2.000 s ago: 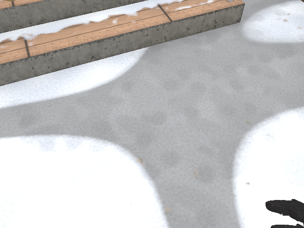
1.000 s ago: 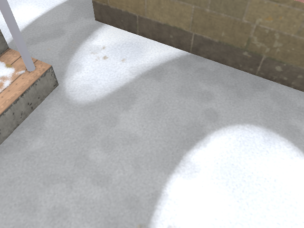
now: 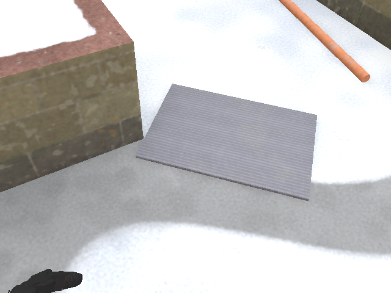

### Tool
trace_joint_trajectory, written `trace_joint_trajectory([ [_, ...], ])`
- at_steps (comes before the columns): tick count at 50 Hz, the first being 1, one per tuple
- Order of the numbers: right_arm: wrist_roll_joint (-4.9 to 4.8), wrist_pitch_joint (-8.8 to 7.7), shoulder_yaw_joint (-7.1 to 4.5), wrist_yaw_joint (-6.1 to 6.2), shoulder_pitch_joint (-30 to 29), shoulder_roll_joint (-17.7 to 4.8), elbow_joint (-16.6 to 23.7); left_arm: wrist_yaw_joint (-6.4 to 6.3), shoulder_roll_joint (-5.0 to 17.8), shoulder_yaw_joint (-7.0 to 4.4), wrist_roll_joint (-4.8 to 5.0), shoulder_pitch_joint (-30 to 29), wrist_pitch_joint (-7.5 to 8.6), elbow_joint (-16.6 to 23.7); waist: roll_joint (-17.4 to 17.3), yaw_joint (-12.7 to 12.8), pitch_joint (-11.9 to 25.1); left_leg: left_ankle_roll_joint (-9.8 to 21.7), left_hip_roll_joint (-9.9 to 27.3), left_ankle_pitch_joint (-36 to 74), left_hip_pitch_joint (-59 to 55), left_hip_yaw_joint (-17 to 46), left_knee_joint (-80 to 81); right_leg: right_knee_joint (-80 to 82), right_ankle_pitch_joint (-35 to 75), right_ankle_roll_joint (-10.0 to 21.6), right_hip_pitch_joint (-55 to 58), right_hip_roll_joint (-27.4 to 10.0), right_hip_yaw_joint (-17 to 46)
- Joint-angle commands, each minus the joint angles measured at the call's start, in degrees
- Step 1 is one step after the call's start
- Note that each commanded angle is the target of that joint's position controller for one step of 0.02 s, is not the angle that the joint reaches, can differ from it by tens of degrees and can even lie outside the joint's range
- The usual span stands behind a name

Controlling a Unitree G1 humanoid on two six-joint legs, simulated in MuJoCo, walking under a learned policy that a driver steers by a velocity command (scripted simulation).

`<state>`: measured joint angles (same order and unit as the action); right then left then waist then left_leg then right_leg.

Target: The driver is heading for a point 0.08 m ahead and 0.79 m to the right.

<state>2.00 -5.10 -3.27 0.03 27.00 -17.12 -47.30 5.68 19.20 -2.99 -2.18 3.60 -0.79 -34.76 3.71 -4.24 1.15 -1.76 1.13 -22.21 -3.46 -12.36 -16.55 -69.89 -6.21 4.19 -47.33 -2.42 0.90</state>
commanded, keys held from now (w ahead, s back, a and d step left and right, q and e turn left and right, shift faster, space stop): w+e+shift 1.00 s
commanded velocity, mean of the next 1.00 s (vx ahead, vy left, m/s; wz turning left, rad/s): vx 0.98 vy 0.00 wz -1.00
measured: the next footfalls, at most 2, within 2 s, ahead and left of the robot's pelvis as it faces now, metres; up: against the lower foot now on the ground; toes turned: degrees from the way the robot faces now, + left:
right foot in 0.18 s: +0.32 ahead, -0.09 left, +0.00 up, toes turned -15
left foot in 0.58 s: +0.79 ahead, -0.11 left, +0.00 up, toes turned -35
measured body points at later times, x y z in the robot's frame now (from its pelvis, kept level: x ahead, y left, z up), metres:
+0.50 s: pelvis +0.44 -0.11 +0.00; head +0.48 -0.13 +0.44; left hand +0.55 +0.17 -0.12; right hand +0.58 -0.42 -0.06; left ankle +0.72 -0.03 -0.67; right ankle +0.28 -0.07 -0.73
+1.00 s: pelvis +0.83 -0.37 -0.02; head +0.85 -0.40 +0.42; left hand +1.17 -0.49 -0.06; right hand +0.57 -0.45 -0.15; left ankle +0.77 -0.09 -0.71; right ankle +0.91 -0.54 -0.70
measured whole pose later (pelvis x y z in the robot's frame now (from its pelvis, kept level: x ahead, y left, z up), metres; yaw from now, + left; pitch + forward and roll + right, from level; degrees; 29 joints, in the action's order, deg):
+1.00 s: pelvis +0.83 -0.37 -0.02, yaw -57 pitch +1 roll +2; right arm 1.6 -4.1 -2.3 0.4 30.2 -14.9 -52.2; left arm 4.9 17.2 -0.4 -1.3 -5.2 0.9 -33.0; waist 2.0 -3.5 -3.5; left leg -5.2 2.7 -25.5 -15.5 -20.0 -19.3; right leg -45.3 -6.0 11.3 -40.8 1.2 -8.6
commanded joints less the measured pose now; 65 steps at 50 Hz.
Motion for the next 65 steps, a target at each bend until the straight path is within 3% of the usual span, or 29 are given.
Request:
trace_joint_trajectory([
  [1, 0.01, -1.45, -0.37, 0.22, -0.2, -3.9, 1.0, 0.96, 0.5, 1.01, -0.10, -11.7, 0.70, 6.5, -6.8, 0.4, -11.4, 3.4, 11.5, 22.9, 3.0, 1.0, 11.4, 10.0, 1.2, 1.3, -4.7, -0.8, -5.5],
  [5, -0.09, -0.51, -1.16, 1.31, 1.3, -8.8, -0.7, 0.34, -0.4, 1.76, 0.58, -9.7, 0.96, 5.3, -9.8, 4.3, -7.0, 2.4, 12.7, 76.0, -1.3, -5.4, 1.7, 22.8, -3.5, 6.6, 13.3, 6.1, -14.5],
  [8, -0.03, 1.83, -2.48, 1.45, -4.4, -13.8, 1.7, -2.40, 7.1, -2.09, 1.03, 20.6, 1.70, -3.5, -12.1, 19.3, 8.8, 4.5, 16.2, 83.3, 7.0, -2.8, -36.4, 28.8, -10.3, 11.2, 47.6, 10.6, -8.7],
  [9, 0.81, 1.87, -1.90, 0.71, -4.0, -10.0, 1.8, -3.85, 9.8, -3.90, 1.38, 21.7, 1.58, -5.9, -5.4, 16.9, 8.6, 3.5, 10.0, 34.9, 22.9, -1.5, -54.4, 32.5, -13.6, 11.9, 60.6, 6.3, 0.7],
  [10, 0.18, 1.07, -0.26, -0.46, -3.3, -3.6, 8.2, -4.32, 16.4, -5.06, 0.46, 15.4, 0.52, -3.6, 8.9, 8.6, 11.0, -0.3, -0.3, -6.8, 47.5, 2.3, -76.1, 39.7, -16.9, 19.3, 73.1, -8.3, 32.0],
  [11, -0.37, -0.51, -0.61, -0.44, -11.1, -7.9, 12.3, -4.70, 16.3, -5.48, 0.45, 20.6, -0.18, -2.7, -0.5, 13.1, 16.9, 0.2, -0.4, -1.1, 53.6, 14.2, -78.1, 49.0, -19.5, 21.9, 75.0, -10.5, 44.0],
  [13, -0.36, -1.73, 0.37, -0.06, -13.0, -7.0, 12.3, -5.57, 12.3, -4.75, 0.97, 18.6, 1.05, -5.5, -8.0, 8.1, 1.8, 0.6, 4.7, 3.1, 52.2, 15.6, -67.6, 55.2, -12.3, 18.3, 57.4, -9.0, 37.2],
  [16, 2.53, 1.56, 0.89, -0.17, -9.0, -5.8, 10.9, -6.25, 7.5, -2.54, 1.70, 13.3, 3.69, -5.2, -8.0, 1.0, -3.5, -1.9, 7.9, -1.5, 42.3, 15.9, -58.3, 55.6, -1.2, 17.3, 37.6, -2.1, 26.2],
  [20, 1.59, 2.73, 2.24, -1.13, -23.3, -3.1, 16.6, -5.56, 7.2, -2.31, 1.57, 15.0, 5.60, -6.3, -5.2, 3.4, -9.2, -3.4, 6.8, 10.0, 38.0, 11.8, -38.2, 60.0, 3.1, 15.1, 24.7, 3.9, 21.1],
  [25, -0.13, 2.01, 2.69, -1.31, -29.3, -3.3, 18.4, -5.15, 9.4, -3.34, 2.77, 19.6, 5.84, -9.0, -1.9, 7.7, -4.8, 0.4, 0.7, 26.8, 27.2, 11.1, -19.0, 56.5, 27.4, 10.0, 35.0, 2.7, 21.8],
  [27, -0.34, 1.82, 1.41, -0.31, -22.6, -6.5, 16.6, -5.62, 11.4, -3.78, 2.55, 18.7, 5.78, -9.2, -1.4, 4.3, 1.1, 1.5, -2.8, 21.7, 15.7, 11.9, -16.0, 46.0, 42.9, 6.9, 39.7, 2.9, 22.2],
  [28, -0.79, 1.57, -0.03, 0.56, -13.9, -9.5, 14.8, -5.41, 13.7, -4.20, 2.05, 16.6, 5.85, -9.0, -1.0, -1.1, 6.1, 1.9, -2.7, 17.0, 5.7, 12.8, -16.6, 34.6, 45.2, 5.6, 38.7, 2.9, 22.4],
  [29, -0.87, 1.58, -1.50, 1.77, -0.7, -12.3, 11.5, -5.00, 13.3, -4.05, 1.40, 12.4, 6.31, -8.3, -1.4, -8.9, 11.2, 2.4, -0.2, 12.4, -8.3, 13.4, -17.0, 20.0, 41.0, 4.5, 32.2, 5.0, 20.4],
  [30, 1.01, 1.35, -2.73, 2.93, 10.0, -15.4, 9.1, -5.08, 3.7, -1.71, 0.77, 11.2, 6.98, -6.6, -12.1, -10.8, 16.8, 3.8, 13.3, -5.4, -20.7, 26.6, -16.0, -2.2, -0.8, 4.2, 21.0, 9.8, 15.6],
  [31, 2.76, 1.17, -3.20, 2.10, 2.1, -18.3, 10.5, -5.41, 0.3, -0.03, 4.27, 18.9, 6.49, -3.0, -29.4, -1.2, 22.7, 8.4, 27.4, -16.1, -24.1, 60.2, -1.8, -13.4, -21.9, 2.9, 7.8, 12.4, 9.5],
  [32, 2.01, 1.46, -2.84, 1.46, -6.2, -12.1, 12.3, -6.04, 5.2, -0.24, 2.03, 16.0, 5.51, -5.2, -18.9, -1.0, 14.7, 9.5, 24.3, -26.2, -15.2, 58.9, 0.8, -14.2, -14.3, 3.6, 4.1, 6.4, 8.0],
  [34, 1.53, 1.60, -1.16, 0.88, -9.0, -5.2, 10.6, -4.58, 6.1, -0.66, 0.23, 9.3, 4.00, -5.4, -5.9, -0.6, 3.4, 9.3, 20.3, -11.8, -1.7, 41.5, 0.5, -11.0, -9.1, 3.0, 4.6, 1.7, 5.3],
  [38, -0.29, -0.59, -0.20, -0.30, -4.5, -2.3, 3.5, -1.88, -0.7, 1.15, 0.09, 3.7, 1.21, -0.4, -7.4, 3.2, -4.1, 6.4, 17.9, 7.5, 7.6, 21.9, 4.7, -9.3, -8.8, 2.6, 1.0, -3.2, 4.4],
  [42, -0.28, -2.20, -0.13, -0.77, -8.2, -3.1, 2.2, -1.16, -0.9, 2.01, 0.59, -2.3, 0.58, 4.0, -8.5, 6.8, -7.7, 3.9, 13.7, 26.5, 12.9, 3.6, 8.3, 1.1, 1.5, 2.4, 2.3, -3.4, 0.5],
  [46, -0.36, -1.87, -0.76, 0.07, -3.2, -7.0, 0.0, 0.18, -0.9, 2.55, 0.45, -9.7, 1.06, 5.2, -5.8, 5.0, -10.2, 2.9, 10.8, 52.1, 8.9, -5.5, 9.6, 21.5, 5.4, 5.8, 12.7, 2.1, -11.2],
  [48, -0.63, -0.68, -1.59, 0.89, -2.1, -10.8, 0.5, -0.47, 1.2, 1.57, 0.89, -3.9, 1.44, 2.9, -9.2, 8.6, -4.7, 2.3, 12.3, 78.6, 1.9, -5.8, -0.8, 22.9, 2.3, 7.4, 19.9, 6.3, -13.3],
  [50, -0.52, 1.23, -2.64, 1.28, -6.8, -14.3, 2.6, -2.02, 5.7, -0.88, 1.21, 15.5, 1.82, -2.7, -11.3, 18.5, 5.4, 3.4, 14.8, 86.2, 4.0, -3.7, -24.7, 24.1, -2.7, 9.6, 39.6, 9.3, -10.5],
  [51, -0.34, 1.97, -2.80, 1.05, -9.4, -13.8, 3.8, -3.29, 8.1, -2.79, 1.43, 26.9, 1.95, -6.9, -9.1, 22.5, 9.6, 3.4, 13.6, 72.9, 13.2, -2.5, -43.2, 30.5, -3.8, 11.2, 55.4, 9.3, -5.6],
  [52, 0.06, 2.23, -1.96, -0.03, -9.9, -8.5, 5.1, -4.84, 11.8, -4.91, 3.00, 21.9, 1.14, -7.2, 4.0, 16.8, 5.0, 1.6, 1.9, 10.7, 29.8, -1.9, -65.3, 34.7, -8.0, 12.5, 61.0, 4.0, 6.1],
  [53, -1.50, 1.30, -1.01, -0.35, -7.2, -7.3, 13.0, -4.79, 17.6, -5.78, 0.20, 17.5, -0.10, -3.7, 13.7, 10.9, 14.9, -0.9, -3.8, -5.2, 51.1, 7.5, -81.9, 44.9, -14.0, 24.7, 75.6, -9.0, 37.7],
  [54, -0.76, -0.41, -0.28, -0.21, -11.5, -8.1, 13.7, -5.56, 15.2, -5.52, -0.16, 19.2, -0.20, -2.3, -0.1, 11.9, 15.7, 0.1, 0.0, -1.6, 53.3, 15.2, -79.2, 52.3, -17.9, 22.7, 72.7, -10.2, 43.7],
  [56, -0.02, -1.04, 0.61, -0.03, -15.0, -6.6, 13.3, -6.28, 10.9, -4.55, 0.59, 17.0, 1.80, -5.4, -10.6, 6.9, 1.4, 0.1, 4.6, 0.5, 49.0, 16.2, -66.4, 55.8, -10.2, 19.2, 53.0, -7.2, 37.7],
  [59, 2.34, 2.20, 1.20, 0.06, -13.4, -5.9, 12.5, -6.79, 7.4, -2.81, 1.11, 13.3, 4.74, -5.8, -10.7, 1.6, -2.0, -2.1, 7.4, -3.9, 39.6, 16.6, -54.7, 56.5, -2.5, 18.0, 36.5, -1.5, 26.8],
  [65, -0.11, 2.38, 2.94, -1.53, -28.1, -2.8, 17.5, -5.05, 8.3, -3.74, 1.94, 15.8, 6.55, -8.1, -4.5, 6.3, -5.2, -1.8, 4.7, 27.9, 26.6, 13.8, -23.7, 59.9, 4.7, 12.4, 26.9, 4.1, 20.8],
])
Velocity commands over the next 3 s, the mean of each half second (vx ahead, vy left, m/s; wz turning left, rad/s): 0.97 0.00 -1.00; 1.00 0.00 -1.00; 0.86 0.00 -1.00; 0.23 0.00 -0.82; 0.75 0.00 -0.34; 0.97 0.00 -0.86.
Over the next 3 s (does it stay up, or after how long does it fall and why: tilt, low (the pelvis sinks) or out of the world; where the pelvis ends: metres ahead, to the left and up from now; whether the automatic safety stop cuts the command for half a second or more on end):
stays up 0.70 -1.44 0.00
